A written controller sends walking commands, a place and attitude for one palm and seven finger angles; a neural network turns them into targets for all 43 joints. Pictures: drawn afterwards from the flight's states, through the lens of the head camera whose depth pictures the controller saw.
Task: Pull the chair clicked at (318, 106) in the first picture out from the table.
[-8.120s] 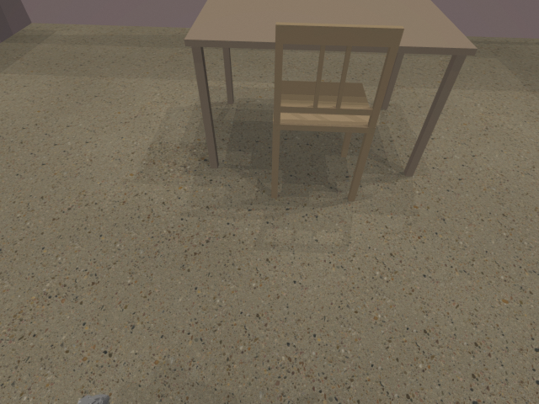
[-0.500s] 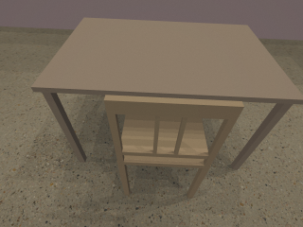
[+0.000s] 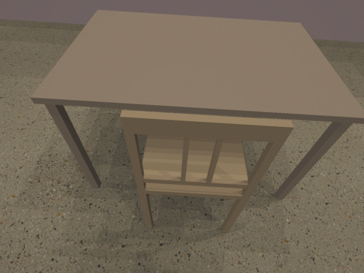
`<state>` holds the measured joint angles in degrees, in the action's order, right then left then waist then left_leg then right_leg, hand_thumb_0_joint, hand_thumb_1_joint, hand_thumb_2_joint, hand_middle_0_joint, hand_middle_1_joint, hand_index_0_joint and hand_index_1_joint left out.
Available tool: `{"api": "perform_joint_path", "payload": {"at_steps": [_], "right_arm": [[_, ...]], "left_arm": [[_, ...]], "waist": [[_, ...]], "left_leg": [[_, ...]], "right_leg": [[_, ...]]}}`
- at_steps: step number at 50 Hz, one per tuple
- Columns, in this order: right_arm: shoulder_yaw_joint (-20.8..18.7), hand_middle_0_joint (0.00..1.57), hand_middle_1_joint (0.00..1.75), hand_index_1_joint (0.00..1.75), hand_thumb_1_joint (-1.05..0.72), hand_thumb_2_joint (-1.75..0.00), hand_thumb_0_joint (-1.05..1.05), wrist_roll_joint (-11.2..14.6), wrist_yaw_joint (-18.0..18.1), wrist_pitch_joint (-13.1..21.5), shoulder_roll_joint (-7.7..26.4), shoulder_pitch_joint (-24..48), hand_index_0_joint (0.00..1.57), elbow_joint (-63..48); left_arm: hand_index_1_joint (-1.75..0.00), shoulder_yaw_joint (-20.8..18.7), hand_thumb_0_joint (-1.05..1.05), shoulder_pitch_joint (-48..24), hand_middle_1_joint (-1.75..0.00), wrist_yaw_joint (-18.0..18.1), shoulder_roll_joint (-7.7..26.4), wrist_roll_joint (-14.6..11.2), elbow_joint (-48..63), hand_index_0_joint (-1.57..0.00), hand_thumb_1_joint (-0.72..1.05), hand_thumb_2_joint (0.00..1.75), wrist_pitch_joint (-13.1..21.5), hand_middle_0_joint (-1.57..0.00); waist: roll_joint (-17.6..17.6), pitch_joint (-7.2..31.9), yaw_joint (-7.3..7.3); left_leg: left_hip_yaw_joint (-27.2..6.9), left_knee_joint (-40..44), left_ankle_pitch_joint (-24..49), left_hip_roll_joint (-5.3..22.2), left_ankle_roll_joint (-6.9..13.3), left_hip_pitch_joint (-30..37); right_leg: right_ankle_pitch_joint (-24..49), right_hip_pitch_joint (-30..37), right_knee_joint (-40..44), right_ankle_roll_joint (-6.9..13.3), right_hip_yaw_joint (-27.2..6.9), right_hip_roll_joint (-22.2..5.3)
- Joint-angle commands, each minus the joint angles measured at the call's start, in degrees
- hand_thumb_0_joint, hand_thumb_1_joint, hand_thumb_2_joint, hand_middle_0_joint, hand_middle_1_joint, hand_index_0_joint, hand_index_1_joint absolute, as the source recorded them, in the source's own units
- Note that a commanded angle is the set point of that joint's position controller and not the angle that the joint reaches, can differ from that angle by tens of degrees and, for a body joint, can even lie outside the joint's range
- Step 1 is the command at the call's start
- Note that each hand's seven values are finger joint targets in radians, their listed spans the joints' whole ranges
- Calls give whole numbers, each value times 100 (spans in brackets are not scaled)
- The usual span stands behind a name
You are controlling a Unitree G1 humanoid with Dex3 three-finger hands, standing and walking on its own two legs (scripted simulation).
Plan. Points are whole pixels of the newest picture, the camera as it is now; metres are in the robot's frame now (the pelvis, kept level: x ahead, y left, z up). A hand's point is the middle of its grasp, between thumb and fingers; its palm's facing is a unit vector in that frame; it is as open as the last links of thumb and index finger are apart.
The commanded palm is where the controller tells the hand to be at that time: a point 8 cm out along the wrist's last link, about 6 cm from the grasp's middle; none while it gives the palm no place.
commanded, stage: raise the hand toward the chair's back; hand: left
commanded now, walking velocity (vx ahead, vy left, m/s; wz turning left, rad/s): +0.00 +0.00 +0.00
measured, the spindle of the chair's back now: (184, 159) +0.46 +0.02 -0.10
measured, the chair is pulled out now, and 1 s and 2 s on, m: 0.00 0.00 0.00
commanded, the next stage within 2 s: none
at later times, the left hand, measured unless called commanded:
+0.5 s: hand out of the picture +0.13 +0.16 -0.06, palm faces +0.14 -0.99 -0.07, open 10.4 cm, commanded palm +0.13 +0.22 -0.06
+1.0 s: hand (103, 252) +0.17 +0.18 -0.05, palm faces +0.02 -1.00 -0.03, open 14.7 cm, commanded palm +0.15 +0.24 -0.04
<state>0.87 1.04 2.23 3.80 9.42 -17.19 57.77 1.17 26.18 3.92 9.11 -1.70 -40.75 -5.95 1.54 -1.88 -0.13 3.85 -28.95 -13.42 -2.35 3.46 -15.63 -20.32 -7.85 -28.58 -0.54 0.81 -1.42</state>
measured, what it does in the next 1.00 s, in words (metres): lowers itself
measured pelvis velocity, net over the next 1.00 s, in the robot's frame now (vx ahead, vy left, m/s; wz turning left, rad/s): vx -0.05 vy -0.01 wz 0.00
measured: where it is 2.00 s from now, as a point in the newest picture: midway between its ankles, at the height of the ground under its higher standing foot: outside the picture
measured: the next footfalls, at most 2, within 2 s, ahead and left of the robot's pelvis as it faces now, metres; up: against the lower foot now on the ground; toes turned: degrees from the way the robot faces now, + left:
none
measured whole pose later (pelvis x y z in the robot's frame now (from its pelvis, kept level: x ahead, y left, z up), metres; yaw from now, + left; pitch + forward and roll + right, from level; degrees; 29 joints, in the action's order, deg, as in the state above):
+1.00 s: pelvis -0.05 -0.01 -0.09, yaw +0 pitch +15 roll -3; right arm -2.1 1.8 4.4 11.8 14.4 -13.4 35.0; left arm -10.1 22.0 -15.1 13.3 -16.5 -4.7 26.6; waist -2.0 8.5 1.6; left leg 0.6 -66.3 -24.9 1.4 2.5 -56.7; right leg -32.5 -48.0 -65.2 1.6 5.1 1.5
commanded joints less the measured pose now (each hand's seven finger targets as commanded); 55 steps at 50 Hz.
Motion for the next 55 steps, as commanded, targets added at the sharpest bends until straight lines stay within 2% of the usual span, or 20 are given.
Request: {"api": "perform_joint_path", "payload": {"at_steps": [1,3,5,7,8,9,10,11,13,14,15,18,21,24,28,31,34,43,47,55], "right_arm": [[-196,20,30,30,-90,-90,0,211,181,1513,878,301,20,-1559],[-336,20,30,30,-90,-90,0,100,155,1547,1264,414,20,-1972],[-382,20,30,30,-90,-90,0,-52,115,1471,1278,489,20,-2232],[-506,20,30,30,-90,-90,0,-121,50,1430,1282,830,20,-2482],[-567,20,30,30,-90,-90,0,-121,-19,1426,1270,928,20,-2675],[-613,20,30,30,-90,-90,0,-42,-126,1430,1236,1033,20,-2819],[-604,20,30,30,-90,-90,0,-3,-199,1411,1261,1106,20,-3048],[-643,20,30,30,-90,-90,0,62,-204,1342,1253,1192,20,-3281],[-600,20,30,30,-90,-90,0,140,-115,1118,1226,1349,20,-3666],[-595,20,30,30,-90,-90,0,147,-56,1003,1180,1376,20,-3742],[-552,20,30,30,-90,-90,0,128,-9,935,1112,1372,20,-3910],[-558,20,30,30,-90,-90,0,28,116,884,905,979,20,-3763],[-494,20,30,30,-90,-90,0,-51,195,957,908,826,20,-3487],[-405,20,30,30,-90,-90,0,22,262,1130,1045,858,20,-3279],[-371,20,30,30,-90,-90,0,155,358,1189,1158,876,20,-3263],[-398,20,30,30,-90,-90,0,180,371,1142,1095,962,20,-3309],[-427,20,30,30,-90,-90,0,128,339,1116,983,1004,20,-3216],[-499,20,30,30,-90,-90,0,107,231,1149,1109,825,20,-3181],[-498,20,30,30,-90,-90,0,83,227,1152,1175,774,20,-3246],[-429,20,30,30,-90,-90,0,69,149,979,1253,722,20,-3440]], "left_arm": [[-29,436,0,36,-29,368,-320,-625,4367,-19,81,86,766,-19],[-28,22,0,-684,-28,189,187,-702,4682,-19,76,84,1258,-19],[-27,-261,0,-370,-27,-175,47,-733,3528,-18,71,82,1903,-18],[-26,-507,0,285,-26,-892,-155,-990,2768,-18,67,80,2827,-18],[-26,-630,0,595,-26,-1326,-119,-1156,2812,-17,64,79,3275,-17],[-26,-1014,0,871,-26,-1746,260,-1233,2616,-17,62,78,3608,-17],[-25,-1077,0,774,-25,-2181,413,-1328,2702,-17,60,77,3844,-17],[-25,-1436,0,757,-25,-2334,757,-1341,2643,-17,57,76,3797,-17],[-24,-1724,0,333,-24,-2389,1054,-1435,3189,-16,53,74,3466,-16],[-24,-1992,0,166,-24,-2279,1316,-1486,3516,-16,50,73,3332,-16],[-23,-1788,0,-141,-23,-2170,1161,-1551,4179,-16,48,72,3308,-16],[-22,-1864,0,-874,-22,-1650,1263,-1462,5459,-15,41,69,3743,-15],[-21,-1461,0,-1254,-21,-1644,1161,-1352,5738,-14,34,66,4294,-14],[-20,-1176,0,-1298,-20,-2125,1099,-1461,5100,-14,27,63,4311,-14],[-19,-1447,0,-1035,-19,-2637,1322,-1748,4394,-13,18,59,3540,-13],[-18,-1886,0,-791,-18,-2511,1428,-1869,4510,-12,11,56,3098,-12],[-16,-2168,0,-570,-16,-2146,1441,-1823,4575,-11,4,53,3092,-11],[-13,-1613,0,-558,-13,-1991,1094,-1630,4513,-9,-17,44,3641,-9],[-12,-1653,0,-643,-12,-1851,1217,-1606,4897,-8,-27,40,3692,-8],[-9,-1405,0,-703,-9,-1657,1146,-1416,5111,-6,-45,32,3488,-6]], "waist": [[-1092,880,289],[-444,365,401],[856,391,482],[1768,591,76],[1634,942,-122],[903,1172,-334],[322,1377,-304],[279,1602,-371],[329,1833,-396],[91,1837,-427],[-193,1906,-328],[-688,2171,-60],[-750,2044,277],[-537,1780,475],[-159,1983,261],[17,2357,40],[42,2386,-84],[-178,2058,100],[-415,2333,53],[-782,2212,108]], "left_leg": [[-1028,636,1725,610,-403,1166],[-994,-54,-97,444,-305,16],[-848,-985,-390,274,-273,-940],[-689,-1731,-389,300,-328,-2005],[-611,-1993,-308,255,-355,-2329],[-504,-2233,-99,182,-398,-2465],[-442,-2422,-31,148,-409,-2538],[-340,-2570,-81,123,-360,-2639],[-210,-2735,-364,34,-280,-2986],[-220,-2776,-478,47,-280,-3061],[-199,-2877,-552,60,-243,-3070],[-348,-3190,-317,251,-166,-2863],[-484,-3470,-294,354,-138,-3000],[-562,-3700,-639,387,-111,-3346],[-602,-3639,-877,340,-94,-3620],[-608,-3444,-606,327,-86,-3445],[-634,-3247,-316,353,-120,-3300],[-614,-2954,-422,369,-111,-2892],[-714,-2737,-324,391,-123,-2469],[-1006,-2401,-472,479,-227,-1972]], "right_leg": [[-184,-2002,-1250,190,332,122],[-123,-2211,-572,172,500,136],[-155,-2867,-721,164,621,195],[-372,-3572,-1480,157,572,249],[-243,-3543,-1802,190,458,235],[182,-3406,-2037,259,252,157],[369,-3366,-2246,294,170,105],[363,-3273,-2289,265,37,80],[147,-3001,-2179,150,-340,-2],[-76,-3034,-2152,144,-408,23],[-241,-3103,-2127,121,-561,5],[92,-3365,-2298,104,-671,58],[115,-3855,-2462,102,-603,143],[-368,-4155,-2314,-8,-768,115],[-867,-3656,-1976,-137,-1022,-22],[-431,-3181,-1983,-205,-965,-87],[108,-3058,-2148,-169,-718,-35],[-394,-3840,-2335,78,-160,171],[-327,-3909,-2504,178,170,252],[-434,-4181,-2613,230,431,309]]}}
